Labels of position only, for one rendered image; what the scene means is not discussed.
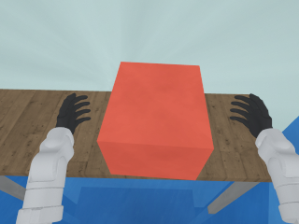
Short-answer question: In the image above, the robot right hand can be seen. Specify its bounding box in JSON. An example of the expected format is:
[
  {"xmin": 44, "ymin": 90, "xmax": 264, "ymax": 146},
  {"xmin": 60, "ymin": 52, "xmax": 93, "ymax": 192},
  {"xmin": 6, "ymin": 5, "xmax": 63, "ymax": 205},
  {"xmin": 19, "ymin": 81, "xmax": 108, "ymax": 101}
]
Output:
[{"xmin": 229, "ymin": 93, "xmax": 273, "ymax": 138}]

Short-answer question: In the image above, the robot left hand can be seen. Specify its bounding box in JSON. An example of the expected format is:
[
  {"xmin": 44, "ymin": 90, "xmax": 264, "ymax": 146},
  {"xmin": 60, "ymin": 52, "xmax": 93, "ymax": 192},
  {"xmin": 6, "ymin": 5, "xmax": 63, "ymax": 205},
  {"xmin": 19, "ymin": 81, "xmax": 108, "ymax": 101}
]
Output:
[{"xmin": 55, "ymin": 93, "xmax": 91, "ymax": 135}]

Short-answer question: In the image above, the table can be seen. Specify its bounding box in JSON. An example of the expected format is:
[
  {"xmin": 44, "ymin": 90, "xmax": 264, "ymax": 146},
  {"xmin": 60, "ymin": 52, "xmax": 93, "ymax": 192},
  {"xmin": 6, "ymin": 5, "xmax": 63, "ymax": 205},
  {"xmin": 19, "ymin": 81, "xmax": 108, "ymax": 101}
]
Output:
[{"xmin": 0, "ymin": 89, "xmax": 272, "ymax": 215}]

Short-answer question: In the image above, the carton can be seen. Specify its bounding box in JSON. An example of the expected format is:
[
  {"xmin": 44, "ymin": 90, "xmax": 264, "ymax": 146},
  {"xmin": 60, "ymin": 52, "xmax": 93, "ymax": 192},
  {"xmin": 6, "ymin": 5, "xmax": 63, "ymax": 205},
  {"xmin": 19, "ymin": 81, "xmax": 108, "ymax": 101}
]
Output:
[{"xmin": 97, "ymin": 62, "xmax": 214, "ymax": 181}]

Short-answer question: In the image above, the left robot forearm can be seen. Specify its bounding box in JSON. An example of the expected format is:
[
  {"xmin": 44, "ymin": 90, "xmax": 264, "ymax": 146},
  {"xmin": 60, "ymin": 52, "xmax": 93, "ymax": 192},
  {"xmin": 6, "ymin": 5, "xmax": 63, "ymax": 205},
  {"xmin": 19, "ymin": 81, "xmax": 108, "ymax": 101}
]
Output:
[{"xmin": 16, "ymin": 127, "xmax": 75, "ymax": 224}]

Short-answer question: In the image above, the right robot forearm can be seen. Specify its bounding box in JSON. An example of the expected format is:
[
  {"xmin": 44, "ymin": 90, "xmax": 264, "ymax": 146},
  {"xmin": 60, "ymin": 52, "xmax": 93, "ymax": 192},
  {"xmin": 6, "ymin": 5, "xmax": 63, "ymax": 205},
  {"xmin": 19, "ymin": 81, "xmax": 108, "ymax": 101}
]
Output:
[{"xmin": 255, "ymin": 128, "xmax": 299, "ymax": 224}]

